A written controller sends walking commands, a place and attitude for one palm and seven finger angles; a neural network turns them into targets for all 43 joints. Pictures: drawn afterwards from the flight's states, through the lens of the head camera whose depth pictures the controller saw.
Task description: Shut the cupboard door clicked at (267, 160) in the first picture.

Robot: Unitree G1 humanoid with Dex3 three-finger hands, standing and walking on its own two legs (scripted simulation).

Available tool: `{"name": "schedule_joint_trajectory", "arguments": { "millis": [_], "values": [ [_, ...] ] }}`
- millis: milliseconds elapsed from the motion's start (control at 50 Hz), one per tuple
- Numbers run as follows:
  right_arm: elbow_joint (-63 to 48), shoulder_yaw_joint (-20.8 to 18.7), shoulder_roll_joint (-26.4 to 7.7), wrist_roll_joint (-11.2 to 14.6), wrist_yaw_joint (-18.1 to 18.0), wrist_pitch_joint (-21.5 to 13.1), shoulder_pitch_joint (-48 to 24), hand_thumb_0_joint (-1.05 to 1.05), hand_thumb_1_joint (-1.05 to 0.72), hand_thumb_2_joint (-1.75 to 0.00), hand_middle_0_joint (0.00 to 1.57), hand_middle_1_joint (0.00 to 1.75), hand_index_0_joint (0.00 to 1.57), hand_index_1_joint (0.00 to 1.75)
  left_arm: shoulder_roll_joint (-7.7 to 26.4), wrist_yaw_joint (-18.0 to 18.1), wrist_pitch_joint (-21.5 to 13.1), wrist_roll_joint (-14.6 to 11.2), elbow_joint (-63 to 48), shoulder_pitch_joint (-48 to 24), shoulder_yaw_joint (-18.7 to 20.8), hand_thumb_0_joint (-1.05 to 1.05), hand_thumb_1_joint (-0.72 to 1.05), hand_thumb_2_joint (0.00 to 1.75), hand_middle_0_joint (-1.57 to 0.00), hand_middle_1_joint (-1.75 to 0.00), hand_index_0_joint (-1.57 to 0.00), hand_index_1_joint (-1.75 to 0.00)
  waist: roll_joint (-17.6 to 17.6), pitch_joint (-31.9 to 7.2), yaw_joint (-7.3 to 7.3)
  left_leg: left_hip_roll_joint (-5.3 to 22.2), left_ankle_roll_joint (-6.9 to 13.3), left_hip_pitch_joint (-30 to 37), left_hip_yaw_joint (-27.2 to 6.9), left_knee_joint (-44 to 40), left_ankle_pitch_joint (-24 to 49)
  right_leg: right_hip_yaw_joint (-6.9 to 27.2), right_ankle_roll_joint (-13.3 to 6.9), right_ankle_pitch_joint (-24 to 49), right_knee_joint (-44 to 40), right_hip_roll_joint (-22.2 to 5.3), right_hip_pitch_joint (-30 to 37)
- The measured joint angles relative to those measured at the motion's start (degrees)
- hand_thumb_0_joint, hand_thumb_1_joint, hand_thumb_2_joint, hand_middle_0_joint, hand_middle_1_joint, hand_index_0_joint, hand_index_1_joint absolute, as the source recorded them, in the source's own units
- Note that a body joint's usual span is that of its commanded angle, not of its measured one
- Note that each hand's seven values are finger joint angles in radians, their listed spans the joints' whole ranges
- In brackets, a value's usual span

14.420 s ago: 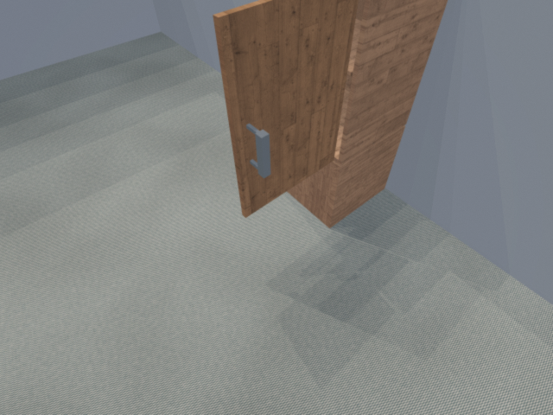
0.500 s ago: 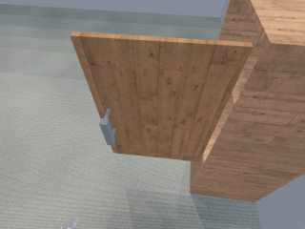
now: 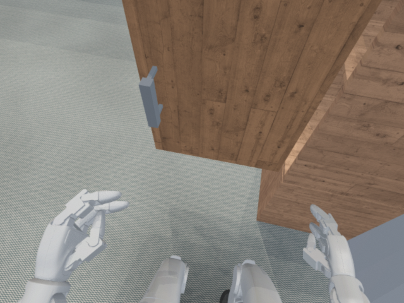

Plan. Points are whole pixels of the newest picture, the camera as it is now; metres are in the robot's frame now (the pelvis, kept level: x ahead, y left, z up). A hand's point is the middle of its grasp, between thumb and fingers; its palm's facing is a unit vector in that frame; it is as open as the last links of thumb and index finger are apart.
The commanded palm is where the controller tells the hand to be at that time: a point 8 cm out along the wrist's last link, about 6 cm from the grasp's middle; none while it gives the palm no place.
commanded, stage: raise the hand and make a fist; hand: left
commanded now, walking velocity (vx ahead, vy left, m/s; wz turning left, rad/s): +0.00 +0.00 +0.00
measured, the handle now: (154, 97) +0.53 +0.18 +0.05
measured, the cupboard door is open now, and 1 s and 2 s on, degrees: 92 92 92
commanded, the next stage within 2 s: bring the fist close to the handle in 1.34 s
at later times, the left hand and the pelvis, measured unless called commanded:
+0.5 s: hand (95, 227) +0.23 +0.22 +0.04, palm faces -0.13 -0.99 +0.00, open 3.3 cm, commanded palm +0.21 +0.28 +0.06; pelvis +0.01 +0.06 +0.00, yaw -2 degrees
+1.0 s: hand (94, 205) +0.26 +0.22 +0.06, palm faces -0.07 -1.00 -0.06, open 3.1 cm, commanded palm +0.23 +0.27 +0.06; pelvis +0.03 +0.04 +0.01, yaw -1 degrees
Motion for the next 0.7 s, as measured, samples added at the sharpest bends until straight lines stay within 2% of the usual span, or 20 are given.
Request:
{"name": "schedule_joint_trajectory", "arguments": {
  "millis": [40,100,140,180,220,280,320,380,480,620,700],
  "values": [
    [0.4,1.9,1.7,0.3,-0.4,1.0,1.2,0.01,-0.91,-0.9,0.2,0.3,0.2,0.3,0.8,-0.5,4.1,1.2,-1.4,-2.5,-1.8,0.01,0.9,0.9,-0.6,-0.73,-0.6,-0.73,1.0,0.1,-0.61,-0.1,0.4,-0.6,0.2,0.4,0.3,0.2,0.6,0.5,-0.1,0.0,-0.4],
    [0.6,3.8,4.2,0.9,-0.5,2.8,3.9,0.01,-0.91,-0.9,0.2,0.3,0.2,0.3,1.8,-0.5,12.3,3.3,-1.8,-4.8,-3.3,0.01,0.9,0.9,-0.65,-0.79,-0.65,-0.79,1.9,-0.1,-2.16,0.0,1.2,-0.5,1.5,-0.8,1.1,1.5,1.5,1.7,-1.5,0.0,-0.5],
    [0.6,4.2,5.3,1.1,-0.4,3.9,6.0,0.01,-0.91,-0.9,0.21,0.3,0.2,0.3,1.6,1.0,17.0,3.6,-2.0,-4.4,-3.1,0.01,0.9,0.9,-0.69,-0.83,-0.69,-0.83,2.2,-0.4,-3.25,-0.1,2.0,0.0,2.6,-2.2,1.6,2.6,2.1,2.5,-2.7,0.1,-0.3],
    [0.6,3.9,5.6,1.0,-0.2,4.4,8.2,0.01,-0.9,-0.9,0.21,0.31,0.2,0.3,0.7,3.9,19.4,3.2,-2.9,-2.8,-2.2,0.01,0.9,0.9,-0.73,-0.87,-0.73,-0.87,2.3,-0.9,-3.99,-0.2,2.6,0.7,3.6,-3.6,2.1,3.7,2.7,3.1,-3.9,0.0,0.1],
    [0.8,3.4,5.3,0.7,-0.2,4.5,9.9,0.01,-0.9,-0.9,0.21,0.31,0.2,0.3,-0.2,7.1,19.1,3.1,-4.1,-0.9,-1.2,0.01,0.9,0.9,-0.76,-0.91,-0.76,-0.91,2.2,-1.4,-4.15,-0.3,3.2,1.1,4.4,-4.5,2.3,4.4,3.2,3.4,-4.8,-0.1,0.4],
    [1.1,2.6,3.8,-0.1,0.2,4.2,11.6,0.01,-0.9,-0.9,0.21,0.31,0.2,0.3,-0.5,10.7,15.5,4.0,-5.8,1.9,-0.3,0.01,0.9,0.9,-0.82,-0.97,-0.82,-0.97,2.0,-2.4,-3.92,-0.9,3.9,0.7,4.8,-4.6,2.2,4.8,3.7,3.2,-5.0,-0.6,0.2],
    [1.1,2.3,2.4,-0.5,0.4,4.0,11.6,0.01,-0.9,-0.9,0.21,0.31,0.2,0.3,-0.2,11.3,12.8,4.7,-6.3,3.0,-0.6,0.01,0.91,0.9,-0.85,-1.01,-0.85,-1.01,2.0,-2.8,-3.71,-1.3,4.4,0.0,4.7,-3.8,1.8,4.7,3.9,2.8,-4.4,-1.0,-0.4],
    [0.6,2.0,0.4,-0.6,0.5,3.7,10.5,0.02,-0.9,-0.9,0.21,0.31,0.2,0.3,0.4,9.8,10.7,5.2,-6.2,3.5,-2.3,0.01,0.91,0.9,-0.91,-1.07,-0.9,-1.07,1.9,-3.0,-3.5,-1.7,4.9,-1.4,4.5,-2.2,1.1,4.5,4.3,2.1,-3.3,-1.3,-1.4],
    [-1.7,1.5,-0.6,-0.3,0.0,3.5,7.2,0.01,-0.91,-0.9,0.21,0.3,0.2,0.3,1.2,7.5,12.3,5.7,-6.8,2.8,-4.5,0.01,0.91,0.9,-1.0,-1.17,-1.0,-1.17,1.2,-2.7,-3.44,-1.7,5.3,-2.6,4.4,-0.7,0.2,4.4,4.7,1.6,-2.4,-1.4,-2.1],
    [-5.0,1.9,1.0,-0.6,0.8,5.2,4.8,0.01,-0.91,-0.9,0.2,0.3,0.2,0.3,1.5,10.0,13.6,5.3,-11.4,3.3,-2.3,0.01,0.9,0.9,-1.13,-1.31,-1.13,-1.31,1.0,-3.5,-2.65,-1.6,5.1,-1.5,3.4,-1.5,-0.3,3.5,4.6,1.2,-3.9,-1.2,-0.5],
    [-5.9,2.9,1.5,-0.6,1.4,6.3,4.5,0.01,-0.91,-0.9,0.2,0.3,0.2,0.3,1.6,9.2,14.8,5.9,-10.8,3.2,-2.4,0.01,0.91,0.9,-1.2,-1.39,-1.2,-1.39,1.6,-4.0,-2.21,-1.6,5.0,-1.2,2.9,-1.9,-0.5,3.0,4.7,1.0,-4.5,-1.2,0.1]
  ]
}}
